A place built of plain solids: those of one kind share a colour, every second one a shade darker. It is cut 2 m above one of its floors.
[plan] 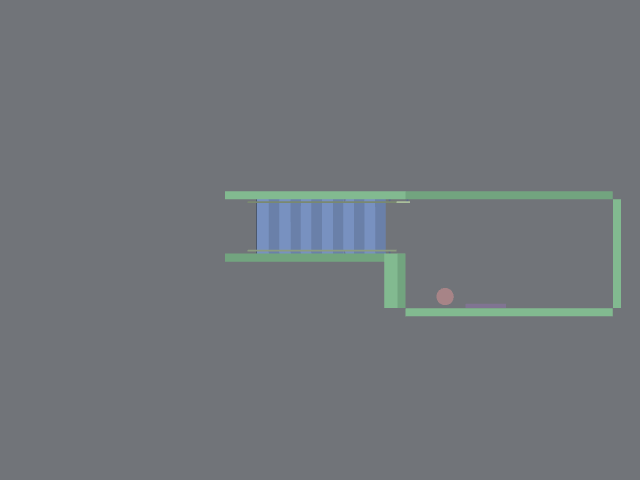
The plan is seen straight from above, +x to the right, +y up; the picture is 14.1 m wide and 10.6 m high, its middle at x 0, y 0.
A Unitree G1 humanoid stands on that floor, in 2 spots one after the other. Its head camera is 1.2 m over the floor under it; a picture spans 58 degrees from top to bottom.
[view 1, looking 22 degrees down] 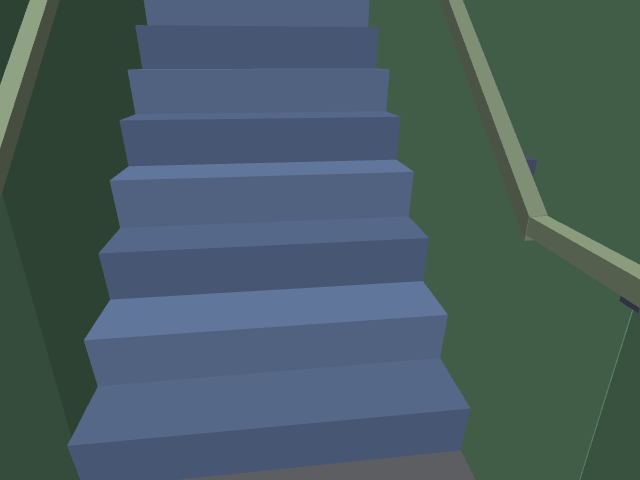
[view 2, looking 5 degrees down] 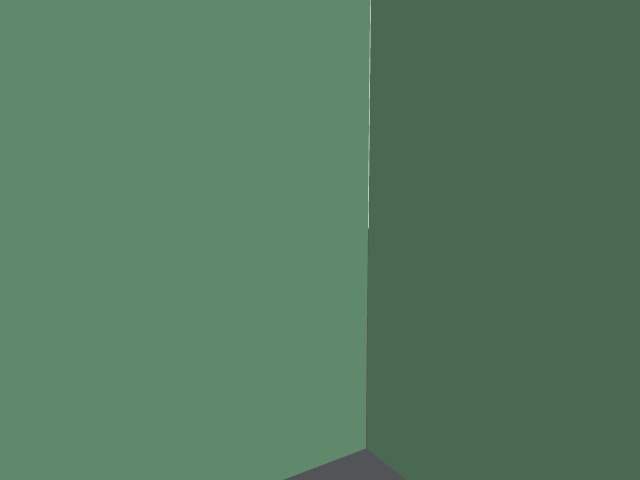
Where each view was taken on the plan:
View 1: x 2.45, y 0.30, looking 173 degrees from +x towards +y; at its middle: tread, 1.63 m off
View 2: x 4.88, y -0.24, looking -32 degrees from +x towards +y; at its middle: wall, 1.89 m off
